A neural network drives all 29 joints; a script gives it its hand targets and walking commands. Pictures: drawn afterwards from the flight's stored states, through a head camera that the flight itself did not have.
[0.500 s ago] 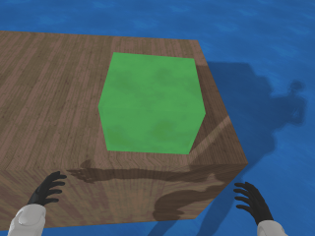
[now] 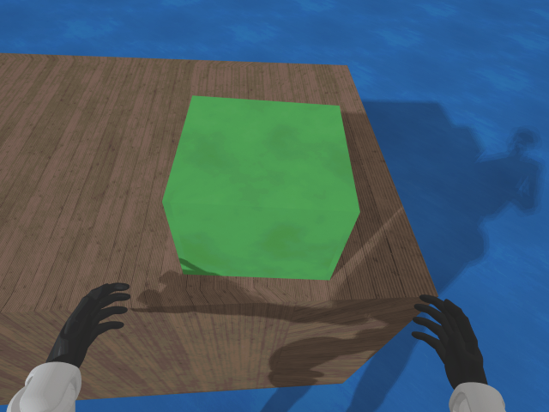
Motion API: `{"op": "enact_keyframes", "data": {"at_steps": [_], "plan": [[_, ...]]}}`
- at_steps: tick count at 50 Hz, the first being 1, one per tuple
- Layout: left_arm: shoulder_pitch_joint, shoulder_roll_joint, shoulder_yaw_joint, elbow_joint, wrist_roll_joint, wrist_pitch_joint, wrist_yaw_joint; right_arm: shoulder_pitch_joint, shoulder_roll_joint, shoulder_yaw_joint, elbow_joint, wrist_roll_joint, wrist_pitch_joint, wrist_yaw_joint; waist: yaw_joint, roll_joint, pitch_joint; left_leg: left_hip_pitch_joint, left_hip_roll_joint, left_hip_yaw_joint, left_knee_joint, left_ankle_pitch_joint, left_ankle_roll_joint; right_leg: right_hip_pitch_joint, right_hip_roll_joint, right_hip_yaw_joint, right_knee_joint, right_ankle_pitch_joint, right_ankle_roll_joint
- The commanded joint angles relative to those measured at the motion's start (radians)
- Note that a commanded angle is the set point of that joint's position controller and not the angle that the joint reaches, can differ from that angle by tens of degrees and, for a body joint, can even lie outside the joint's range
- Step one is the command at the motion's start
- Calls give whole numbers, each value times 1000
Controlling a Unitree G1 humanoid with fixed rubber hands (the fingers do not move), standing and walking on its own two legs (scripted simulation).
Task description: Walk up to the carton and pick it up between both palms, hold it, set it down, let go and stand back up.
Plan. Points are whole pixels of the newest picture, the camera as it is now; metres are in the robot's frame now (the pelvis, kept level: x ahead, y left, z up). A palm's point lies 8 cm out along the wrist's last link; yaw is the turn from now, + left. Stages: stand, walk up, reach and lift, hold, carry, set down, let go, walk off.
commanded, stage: reach and lift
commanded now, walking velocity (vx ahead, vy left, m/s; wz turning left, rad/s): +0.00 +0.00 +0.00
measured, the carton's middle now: (262, 189) +0.45 +0.03 +0.04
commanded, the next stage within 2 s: none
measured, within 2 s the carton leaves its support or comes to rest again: neither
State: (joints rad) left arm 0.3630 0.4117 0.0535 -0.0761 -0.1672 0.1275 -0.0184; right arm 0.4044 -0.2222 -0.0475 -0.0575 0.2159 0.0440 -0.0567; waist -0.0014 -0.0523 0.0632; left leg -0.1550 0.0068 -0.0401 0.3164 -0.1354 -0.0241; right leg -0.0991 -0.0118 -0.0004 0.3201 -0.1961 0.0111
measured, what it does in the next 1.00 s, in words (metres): stands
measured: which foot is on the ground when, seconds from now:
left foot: down 0.00-1.00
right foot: down 0.00-1.00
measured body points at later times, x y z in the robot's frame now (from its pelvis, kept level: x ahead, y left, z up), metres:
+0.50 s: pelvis +0.00 +0.00 +0.00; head +0.00 +0.01 +0.45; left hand +0.23 +0.25 +0.05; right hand +0.20 -0.22 +0.05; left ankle +0.02 +0.13 -0.75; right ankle -0.01 -0.13 -0.75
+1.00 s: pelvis +0.01 +0.00 +0.00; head +0.03 +0.00 +0.45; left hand +0.31 +0.24 +0.09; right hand +0.28 -0.21 +0.10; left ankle +0.02 +0.13 -0.75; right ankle -0.01 -0.13 -0.75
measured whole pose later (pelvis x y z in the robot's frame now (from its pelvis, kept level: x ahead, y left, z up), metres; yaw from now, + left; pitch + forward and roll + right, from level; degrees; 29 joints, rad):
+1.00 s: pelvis +0.01 +0.00 +0.00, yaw -1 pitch -1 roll +0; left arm 0.00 0.41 0.10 -0.11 -0.27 0.39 -0.04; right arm 0.13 -0.27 -0.04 -0.26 0.34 0.32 -0.13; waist 0.00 -0.01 0.04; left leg -0.14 0.01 -0.03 0.32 -0.16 -0.02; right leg -0.09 -0.01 0.01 0.32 -0.21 0.01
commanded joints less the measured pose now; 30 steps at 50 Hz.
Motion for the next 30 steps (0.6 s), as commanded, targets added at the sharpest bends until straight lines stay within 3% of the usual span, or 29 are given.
{"op": "enact_keyframes", "data": {"at_steps": [1,3,6,8,12,16,17,21,22,24,27,28,30], "plan": [[52,133,144,-176,-106,-36,-22,102,-28,40,-268,30,-31,-26,105,100,-171,221,-31,114,10,318,-29,-11,26,42,-109,121,-18],[32,141,158,-177,-112,-31,-26,82,-29,50,-308,46,-14,-35,125,91,-151,205,-29,115,0,297,-22,-13,22,49,-109,98,-15],[-11,138,136,-242,-132,-36,-22,63,-27,46,-376,51,6,-36,120,77,-144,187,-14,111,-3,238,-19,-29,18,43,-106,46,-21],[-32,150,146,-274,-131,-39,-14,64,-15,58,-380,60,34,-36,135,90,-134,154,-15,110,-10,177,-12,-47,13,51,-103,4,-20],[-113,155,111,-292,-160,-3,-1,-20,-39,3,-403,81,93,-28,113,123,-99,84,6,99,-54,11,-10,-63,9,60,-101,-107,-43],[-217,164,114,-231,-164,38,1,-125,-45,-1,-398,72,149,-29,108,110,-70,46,8,93,-76,-109,10,-75,-1,70,-100,-176,-45],[-246,186,128,-279,-167,43,11,-154,-50,-6,-445,84,151,-25,116,127,-92,28,6,98,-80,-122,7,-69,-1,75,-91,-180,-44],[-317,183,116,-297,-192,56,32,-235,-78,-40,-479,74,159,-16,117,127,-138,-3,8,105,-68,-128,5,-68,8,68,-57,-162,-41],[-335,170,96,-277,-213,57,31,-248,-75,-55,-479,69,159,-16,93,117,-137,6,8,102,-67,-109,5,-82,7,64,-54,-138,-40],[-354,181,110,-296,-212,67,33,-254,-79,-40,-479,73,159,-18,101,126,-155,24,3,109,-56,-86,4,-73,5,72,-50,-117,-36],[-345,170,129,-220,-200,88,24,-263,-81,-32,-446,80,172,-24,109,112,-137,35,1,106,-54,-71,8,-71,3,75,-52,-102,-35],[-376,168,123,-226,-206,97,17,-285,-97,-45,-455,78,171,-30,95,99,-153,55,2,104,-50,-49,10,-66,5,74,-52,-78,-32],[-410,186,152,-210,-195,117,12,-297,-111,-28,-443,86,179,-39,103,94,-167,81,-2,106,-42,29,5,-42,4,73,-51,12,-24]]}}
